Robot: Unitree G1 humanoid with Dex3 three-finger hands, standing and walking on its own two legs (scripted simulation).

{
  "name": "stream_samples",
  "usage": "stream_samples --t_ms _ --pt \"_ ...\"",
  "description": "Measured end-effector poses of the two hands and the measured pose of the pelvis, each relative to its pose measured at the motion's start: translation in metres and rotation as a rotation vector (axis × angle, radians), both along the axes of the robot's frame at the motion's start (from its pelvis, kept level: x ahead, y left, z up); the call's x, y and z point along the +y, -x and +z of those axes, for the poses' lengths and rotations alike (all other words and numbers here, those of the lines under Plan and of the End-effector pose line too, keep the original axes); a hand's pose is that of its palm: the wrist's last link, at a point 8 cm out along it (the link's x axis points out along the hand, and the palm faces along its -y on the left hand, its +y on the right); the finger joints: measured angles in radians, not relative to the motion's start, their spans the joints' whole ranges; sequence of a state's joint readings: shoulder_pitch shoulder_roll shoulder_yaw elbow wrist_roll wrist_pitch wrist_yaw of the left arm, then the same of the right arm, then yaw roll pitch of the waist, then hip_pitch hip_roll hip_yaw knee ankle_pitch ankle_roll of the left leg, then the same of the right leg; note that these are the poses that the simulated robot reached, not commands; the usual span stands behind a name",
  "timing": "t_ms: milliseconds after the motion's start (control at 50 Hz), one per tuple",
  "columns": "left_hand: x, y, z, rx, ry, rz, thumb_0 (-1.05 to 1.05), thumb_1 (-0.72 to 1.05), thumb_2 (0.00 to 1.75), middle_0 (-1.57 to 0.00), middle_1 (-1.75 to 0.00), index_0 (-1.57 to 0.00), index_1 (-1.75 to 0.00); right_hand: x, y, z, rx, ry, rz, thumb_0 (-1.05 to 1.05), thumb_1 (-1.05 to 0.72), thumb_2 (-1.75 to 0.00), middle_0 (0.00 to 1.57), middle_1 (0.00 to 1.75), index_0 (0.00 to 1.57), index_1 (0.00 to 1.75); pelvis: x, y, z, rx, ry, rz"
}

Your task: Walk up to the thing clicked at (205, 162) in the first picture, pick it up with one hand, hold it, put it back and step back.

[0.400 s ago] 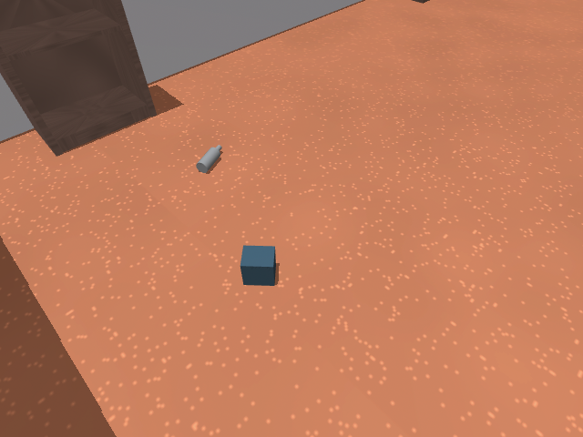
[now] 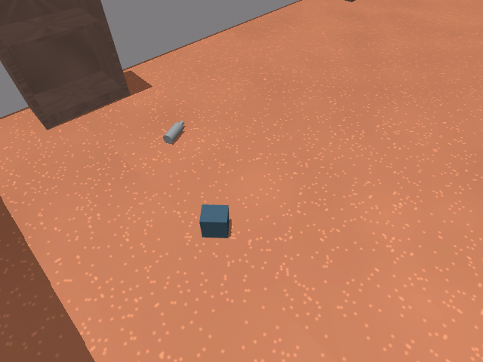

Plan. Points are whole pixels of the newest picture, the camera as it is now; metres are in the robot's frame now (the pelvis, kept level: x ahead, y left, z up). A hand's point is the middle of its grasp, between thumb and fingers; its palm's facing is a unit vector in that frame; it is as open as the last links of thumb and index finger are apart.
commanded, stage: stand
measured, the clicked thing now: (175, 130) +1.60 +0.45 -0.75
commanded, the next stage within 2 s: walk up in 0.72 s
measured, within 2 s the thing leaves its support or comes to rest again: neither
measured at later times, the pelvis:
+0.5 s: pelvis +0.00 +0.00 +0.00, yaw +0 degrees
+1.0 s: pelvis -0.02 +0.02 -0.02, yaw -10 degrees
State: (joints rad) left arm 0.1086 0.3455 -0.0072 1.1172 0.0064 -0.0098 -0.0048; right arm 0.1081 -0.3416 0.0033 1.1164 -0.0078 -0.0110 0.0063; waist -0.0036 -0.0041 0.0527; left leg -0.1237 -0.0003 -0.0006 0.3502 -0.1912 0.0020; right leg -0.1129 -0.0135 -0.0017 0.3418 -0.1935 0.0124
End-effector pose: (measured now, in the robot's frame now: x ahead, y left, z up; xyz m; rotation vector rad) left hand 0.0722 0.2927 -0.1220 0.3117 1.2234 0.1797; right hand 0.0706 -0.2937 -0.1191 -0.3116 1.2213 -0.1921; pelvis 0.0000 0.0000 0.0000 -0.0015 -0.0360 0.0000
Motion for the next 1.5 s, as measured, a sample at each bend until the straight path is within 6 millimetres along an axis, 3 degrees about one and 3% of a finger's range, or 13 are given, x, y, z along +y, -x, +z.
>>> stream_samples --t_ms 720,860,960,1060,1200,1360,1500 --pt "0.002 0.007 0.001 0.005 -0.004 0.009 0.00 0.91 0.90 -0.20 -0.30 -0.20 -0.30 -0.001 0.002 0.002 0.000 0.003 -0.001 0.00 -0.90 -0.90 0.21 0.30 0.20 0.30 0.000 0.000 0.001 -0.007 0.000 0.003" --pt "0.016 0.003 -0.005 0.025 -0.035 -0.077 0.00 0.90 0.90 -0.21 -0.30 -0.20 -0.30 -0.014 0.002 0.003 -0.096 0.029 -0.098 0.00 -0.90 -0.90 0.21 0.30 0.20 0.30 0.010 0.012 -0.011 0.011 0.003 -0.081" --pt "0.026 -0.014 -0.008 0.022 -0.063 -0.152 0.00 0.90 0.90 -0.20 -0.30 -0.20 -0.30 -0.019 0.020 0.007 -0.140 0.060 -0.150 0.00 -0.90 -0.90 0.21 0.30 0.20 0.30 0.017 0.020 -0.017 0.008 -0.008 -0.152" --pt "0.017 -0.034 0.000 0.005 -0.051 -0.230 0.00 0.91 0.90 -0.20 -0.30 -0.20 -0.30 -0.024 0.051 0.009 -0.141 0.066 -0.189 0.00 -0.90 -0.90 0.21 0.30 0.20 0.30 0.013 0.022 -0.015 0.003 0.006 -0.215" --pt "-0.005 -0.055 -0.002 -0.051 -0.099 -0.332 0.00 0.91 0.90 -0.20 -0.30 -0.20 -0.30 -0.045 0.093 -0.018 -0.106 0.053 -0.282 0.00 -0.90 -0.90 0.21 0.30 0.20 0.30 -0.003 0.026 -0.035 -0.005 0.024 -0.289" --pt "-0.017 -0.075 0.006 -0.078 -0.103 -0.417 0.00 0.90 0.90 -0.21 -0.30 -0.20 -0.30 -0.029 0.120 -0.018 -0.070 0.033 -0.344 0.01 -0.90 -0.90 0.21 0.30 0.20 0.30 0.002 0.021 -0.029 0.002 0.004 -0.382" --pt "-0.010 -0.115 -0.014 -0.108 -0.070 -0.481 0.00 0.90 0.90 -0.21 -0.30 -0.20 -0.30 -0.005 0.143 -0.015 -0.074 0.093 -0.399 0.01 -0.90 -0.90 0.21 0.30 0.20 0.30 0.025 0.015 -0.040 -0.009 -0.021 -0.436"
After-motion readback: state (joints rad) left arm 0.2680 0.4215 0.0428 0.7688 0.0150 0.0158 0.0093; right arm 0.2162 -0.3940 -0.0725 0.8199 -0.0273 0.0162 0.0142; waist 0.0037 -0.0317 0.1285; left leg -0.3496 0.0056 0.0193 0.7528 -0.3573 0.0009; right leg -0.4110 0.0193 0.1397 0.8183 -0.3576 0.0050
